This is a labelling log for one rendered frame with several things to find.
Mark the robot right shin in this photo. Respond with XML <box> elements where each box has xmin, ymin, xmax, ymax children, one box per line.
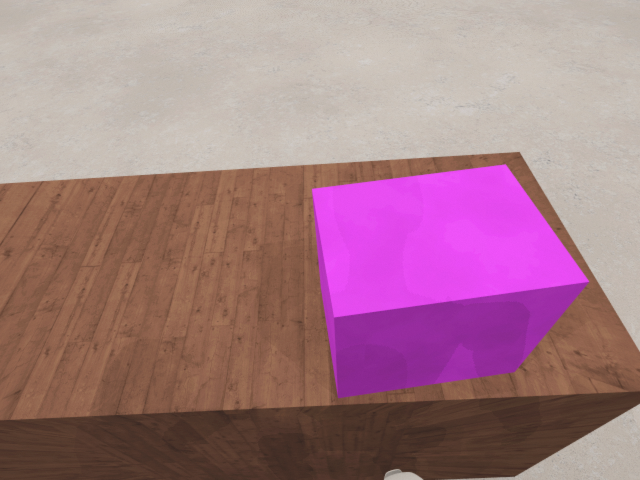
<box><xmin>384</xmin><ymin>469</ymin><xmax>402</xmax><ymax>479</ymax></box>

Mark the pedestal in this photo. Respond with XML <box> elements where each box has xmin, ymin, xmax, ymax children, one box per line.
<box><xmin>0</xmin><ymin>152</ymin><xmax>640</xmax><ymax>480</ymax></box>

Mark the carton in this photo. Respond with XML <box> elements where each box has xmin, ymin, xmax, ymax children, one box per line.
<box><xmin>312</xmin><ymin>164</ymin><xmax>589</xmax><ymax>398</ymax></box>

